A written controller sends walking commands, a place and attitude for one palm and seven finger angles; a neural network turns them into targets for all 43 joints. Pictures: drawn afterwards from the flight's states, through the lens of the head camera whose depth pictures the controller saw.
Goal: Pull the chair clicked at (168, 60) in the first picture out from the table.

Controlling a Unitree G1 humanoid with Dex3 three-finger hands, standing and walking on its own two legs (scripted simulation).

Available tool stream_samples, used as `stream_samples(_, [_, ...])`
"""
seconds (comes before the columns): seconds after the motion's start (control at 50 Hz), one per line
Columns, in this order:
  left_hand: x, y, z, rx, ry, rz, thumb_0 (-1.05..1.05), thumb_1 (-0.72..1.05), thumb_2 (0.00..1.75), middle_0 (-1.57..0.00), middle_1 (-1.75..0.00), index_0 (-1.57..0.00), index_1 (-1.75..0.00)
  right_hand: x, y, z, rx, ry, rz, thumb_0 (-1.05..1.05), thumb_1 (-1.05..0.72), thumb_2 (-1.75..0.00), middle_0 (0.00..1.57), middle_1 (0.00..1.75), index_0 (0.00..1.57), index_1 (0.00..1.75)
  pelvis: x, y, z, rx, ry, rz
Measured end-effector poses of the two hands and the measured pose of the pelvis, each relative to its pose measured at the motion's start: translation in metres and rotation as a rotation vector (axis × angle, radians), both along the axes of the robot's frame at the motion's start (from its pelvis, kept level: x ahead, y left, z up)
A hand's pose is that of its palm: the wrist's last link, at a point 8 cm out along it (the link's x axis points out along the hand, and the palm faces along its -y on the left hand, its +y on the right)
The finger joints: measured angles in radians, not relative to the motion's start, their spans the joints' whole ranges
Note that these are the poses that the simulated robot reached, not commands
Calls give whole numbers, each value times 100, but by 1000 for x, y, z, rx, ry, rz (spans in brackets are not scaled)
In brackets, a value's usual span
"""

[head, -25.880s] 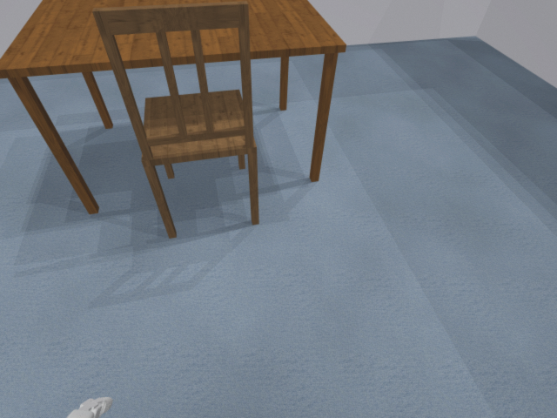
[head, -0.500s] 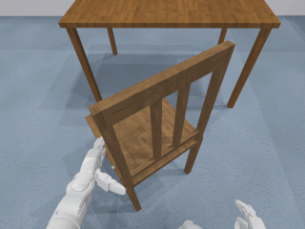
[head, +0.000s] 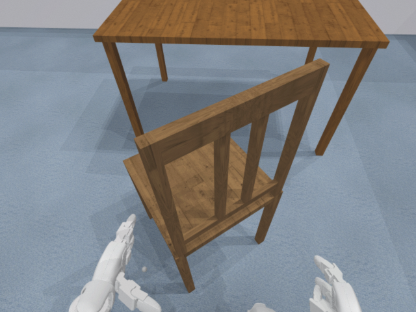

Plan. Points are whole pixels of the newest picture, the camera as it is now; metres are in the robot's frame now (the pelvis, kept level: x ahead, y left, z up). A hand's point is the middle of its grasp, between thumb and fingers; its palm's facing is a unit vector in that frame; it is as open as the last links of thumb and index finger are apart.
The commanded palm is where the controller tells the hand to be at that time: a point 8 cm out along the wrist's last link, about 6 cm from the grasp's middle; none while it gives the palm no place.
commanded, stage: draw the fingers out of the gap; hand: left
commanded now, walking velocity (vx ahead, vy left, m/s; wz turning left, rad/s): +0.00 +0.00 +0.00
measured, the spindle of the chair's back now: (220, 182) +0.40 -0.02 -0.02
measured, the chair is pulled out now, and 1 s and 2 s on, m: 0.51 0.51 0.51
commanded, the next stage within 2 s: draw the hand back to the body in 0.24 s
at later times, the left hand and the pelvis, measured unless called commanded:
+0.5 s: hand (127, 288) +0.17 +0.14 +0.01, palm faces +0.04 -1.00 -0.01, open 17.5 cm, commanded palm +0.14 +0.20 +0.02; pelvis +0.00 +0.01 -0.02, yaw +0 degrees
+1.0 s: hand (72, 263) +0.19 +0.21 +0.10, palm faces +0.22 -0.93 -0.28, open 16.6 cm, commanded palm +0.15 +0.25 +0.12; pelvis +0.02 +0.01 +0.00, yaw +0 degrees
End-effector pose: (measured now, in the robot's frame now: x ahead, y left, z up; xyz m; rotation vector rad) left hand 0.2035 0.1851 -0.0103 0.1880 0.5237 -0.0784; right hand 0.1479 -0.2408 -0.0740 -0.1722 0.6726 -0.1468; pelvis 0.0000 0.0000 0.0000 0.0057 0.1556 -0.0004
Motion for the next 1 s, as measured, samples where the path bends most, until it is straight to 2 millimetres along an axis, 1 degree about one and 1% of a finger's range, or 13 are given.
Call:
stream_samples(0.24, [-32, -7, 1, -15, 19, -7, -1, -54, 21, -1, 0, 0, 0, 7, 13, 4, 0, -58, 0, 2, -91, -90, 20, 30, 20, 30, 2, 8, -6, -7, 3, 2])
stream_samples(0.38, [-52, -2, 1, -1, 39, 21, -1, -54, 21, -1, 0, 0, 0, 10, 18, 2, 4, -61, -8, 2, -91, -90, 20, 30, 20, 30, 3, 10, -10, -11, 11, 2])
stream_samples(0.4, [-54, -1, 3, -39, 25, 46, -1, -54, 21, -1, 0, -1, 0, 11, 18, 2, 3, -65, -10, 2, -91, -90, 20, 30, 20, 30, 3, 11, -11, -12, 14, 3])
stream_samples(0.46, [-55, 4, 17, -131, -105, 114, -1, -54, 21, -1, 0, -1, 0, 13, 20, -1, -6, -80, -4, 2, -91, -90, 20, 30, 20, 30, 2, 10, -15, -16, 26, 4])
stream_samples(0.52, [-51, 14, 37, -158, -279, 152, -1, -54, 21, -1, 0, -1, 0, 14, 22, -6, -8, -82, 15, 2, -91, -90, 20, 30, 20, 30, 0, 10, -20, -21, 36, 11])
stream_samples(0.58, [-44, 22, 56, -146, -459, 141, -1, -54, 21, -1, 0, 0, 0, 16, 24, -16, 4, -79, 35, 2, -91, -90, 20, 30, 20, 30, -3, 10, -27, -24, 52, 14])
stream_samples(0.62, [-40, 23, 63, -139, -540, 100, -1, -54, 21, 0, 0, 0, 0, 16, 26, -23, 17, -73, 41, 2, -91, -90, 20, 30, 20, 30, -5, 10, -32, -24, 60, 12])
stream_samples(0.68, [-38, 20, 61, -133, -517, 30, -1, -55, 21, 0, 0, 0, 0, 16, 27, -30, 43, -55, 24, 2, -91, -90, 20, 30, 20, 30, -6, 11, -35, -23, 55, 5])
stream_samples(0.76, [-40, 25, 62, -128, -398, 11, -1, -55, 20, -1, 0, 0, 0, 16, 28, -26, 61, -48, -21, 2, -91, -90, 20, 30, 20, 30, -2, 11, -28, -19, 36, -1])
stream_samples(0.8, [-41, 33, 72, -114, -394, 42, -2, -55, 21, -1, 0, -1, 0, 17, 28, -21, 60, -54, -36, 2, -91, -90, 20, 30, 20, 30, 1, 11, -23, -20, 26, 0])
stream_samples(0.88, [-43, 51, 103, -81, -494, 110, -2, -52, 22, -1, -1, -1, -1, 21, 26, -10, 47, -71, -33, 2, -91, -90, 20, 30, 20, 30, 7, 10, -15, -27, 8, 9])
stream_samples(0.92, [-43, 58, 115, 25, -500, 146, -2, -48, 24, -2, -2, -1, -1, 23, 25, -4, 32, -65, -29, 2, -91, -90, 20, 30, 20, 30, 9, 10, -9, -27, -11, 8])
stream_samples(1.0, [-46, 65, 123, 148, -444, 245, -1, -39, 28, -3, -4, -3, -3, 29, 25, 8, 20, -70, -35, 2, -91, -90, 20, 30, 20, 30, 15, 12, 3, -24, -52, 8])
